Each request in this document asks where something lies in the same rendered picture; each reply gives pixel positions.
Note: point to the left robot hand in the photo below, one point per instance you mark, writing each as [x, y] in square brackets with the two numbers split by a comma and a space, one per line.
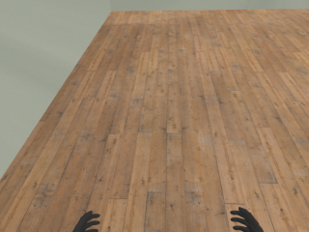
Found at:
[83, 223]

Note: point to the right robot hand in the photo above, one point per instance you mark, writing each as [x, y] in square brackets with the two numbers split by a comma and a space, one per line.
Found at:
[252, 225]

